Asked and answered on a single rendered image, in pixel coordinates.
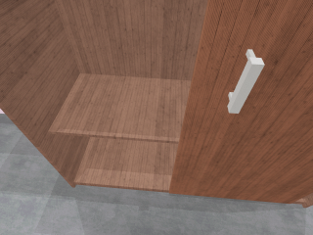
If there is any handle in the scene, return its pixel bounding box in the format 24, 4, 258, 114
227, 49, 265, 114

